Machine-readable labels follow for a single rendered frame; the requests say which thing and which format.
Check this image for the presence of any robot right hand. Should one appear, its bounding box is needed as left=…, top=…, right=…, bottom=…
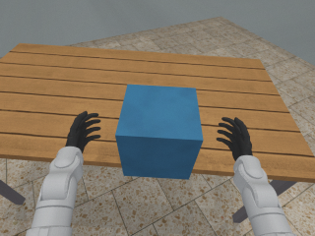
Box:
left=216, top=117, right=253, bottom=161

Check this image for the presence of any robot left hand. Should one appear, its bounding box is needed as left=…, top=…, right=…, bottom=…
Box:
left=65, top=111, right=101, bottom=153

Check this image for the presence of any carton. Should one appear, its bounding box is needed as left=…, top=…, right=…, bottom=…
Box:
left=115, top=84, right=204, bottom=180

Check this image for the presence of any table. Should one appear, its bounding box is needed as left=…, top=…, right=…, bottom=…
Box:
left=0, top=43, right=315, bottom=223

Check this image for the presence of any robot left forearm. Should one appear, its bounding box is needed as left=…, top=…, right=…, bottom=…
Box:
left=26, top=146, right=84, bottom=236

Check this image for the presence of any robot right forearm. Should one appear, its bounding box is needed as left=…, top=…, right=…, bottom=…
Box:
left=233, top=155, right=297, bottom=236

